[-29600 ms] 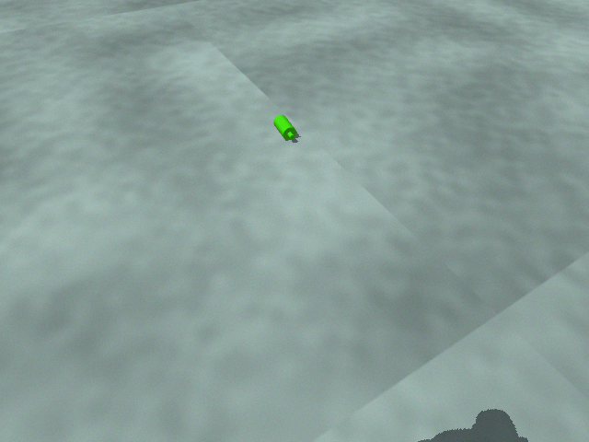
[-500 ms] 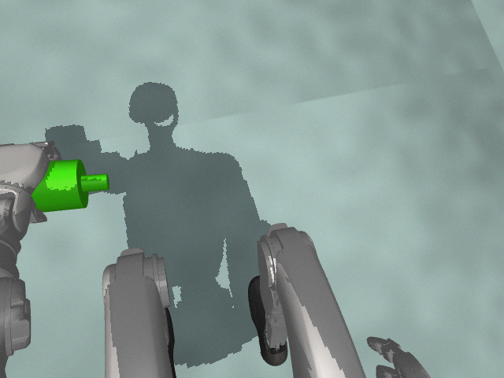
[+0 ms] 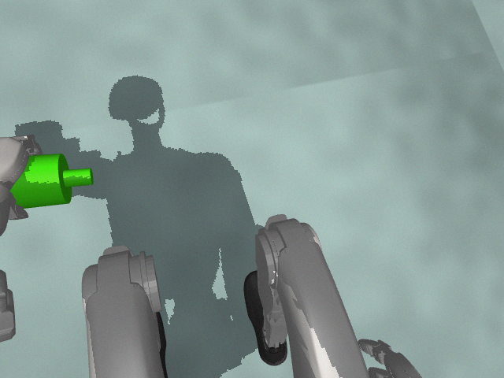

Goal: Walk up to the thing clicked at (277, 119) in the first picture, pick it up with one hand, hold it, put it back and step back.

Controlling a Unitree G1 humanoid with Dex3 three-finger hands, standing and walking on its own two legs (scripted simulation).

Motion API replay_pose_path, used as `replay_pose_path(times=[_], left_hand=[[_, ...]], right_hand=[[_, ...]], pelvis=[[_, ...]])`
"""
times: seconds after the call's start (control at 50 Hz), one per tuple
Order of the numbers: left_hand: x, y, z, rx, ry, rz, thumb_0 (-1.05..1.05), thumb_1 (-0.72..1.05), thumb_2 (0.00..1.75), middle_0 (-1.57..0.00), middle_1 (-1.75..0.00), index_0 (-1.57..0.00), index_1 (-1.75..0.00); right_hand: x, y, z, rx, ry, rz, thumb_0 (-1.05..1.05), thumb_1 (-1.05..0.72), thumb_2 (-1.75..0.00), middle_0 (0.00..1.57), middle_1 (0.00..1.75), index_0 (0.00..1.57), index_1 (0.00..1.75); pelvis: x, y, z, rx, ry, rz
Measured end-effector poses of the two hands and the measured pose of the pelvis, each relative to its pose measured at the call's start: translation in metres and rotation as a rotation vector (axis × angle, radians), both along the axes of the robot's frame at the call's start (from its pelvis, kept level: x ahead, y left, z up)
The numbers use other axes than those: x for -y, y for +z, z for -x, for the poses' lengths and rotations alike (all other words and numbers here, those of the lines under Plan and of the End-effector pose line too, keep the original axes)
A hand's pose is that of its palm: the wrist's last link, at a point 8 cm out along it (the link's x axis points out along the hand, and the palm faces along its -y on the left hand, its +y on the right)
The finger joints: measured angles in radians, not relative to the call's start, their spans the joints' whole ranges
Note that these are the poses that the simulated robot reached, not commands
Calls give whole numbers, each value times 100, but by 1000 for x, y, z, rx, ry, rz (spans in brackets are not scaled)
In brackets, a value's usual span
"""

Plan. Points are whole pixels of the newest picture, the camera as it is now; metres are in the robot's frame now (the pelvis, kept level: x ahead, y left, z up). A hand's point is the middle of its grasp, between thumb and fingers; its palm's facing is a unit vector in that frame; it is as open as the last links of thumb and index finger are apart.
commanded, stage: lower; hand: left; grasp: from above
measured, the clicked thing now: (26, 182) +0.45 +0.29 -0.20
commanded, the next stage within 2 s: rest in 0.28 s
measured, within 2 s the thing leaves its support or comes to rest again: rests again in 1.86 s
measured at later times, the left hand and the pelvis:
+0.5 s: hand (28, 191) +0.44 +0.30 -0.24, palm faces -0.47 -0.07 -0.88, open 11.1 cm; pelvis +0.00 +0.00 -0.04, yaw -2 degrees
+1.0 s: hand (39, 189) +0.45 +0.30 -0.28, palm faces -0.47 -0.09 -0.88, open 11.0 cm; pelvis +0.01 +0.00 -0.05, yaw -4 degrees
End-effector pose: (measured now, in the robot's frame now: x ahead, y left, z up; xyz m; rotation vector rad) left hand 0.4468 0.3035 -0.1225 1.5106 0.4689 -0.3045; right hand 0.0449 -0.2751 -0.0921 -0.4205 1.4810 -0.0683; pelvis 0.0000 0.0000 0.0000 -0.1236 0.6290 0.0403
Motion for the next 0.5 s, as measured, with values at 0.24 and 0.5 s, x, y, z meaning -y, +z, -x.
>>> replay_pose_path(times=[0.24,0.5], left_hand=[[-1,-30,-1,-20,-2,23,-1,-19,64,-60,-61,-64,-61],[1,-62,-2,-2,4,20,-1,-18,62,-61,-59,-64,-60]], right_hand=[[3,-11,-2,-15,35,15,0,-91,-90,20,30,20,30],[3,-25,-2,-33,51,21,0,-90,-90,20,30,20,30]], pelvis=[[0,-18,-1,18,-8,14],[0,-36,-4,33,-18,21]])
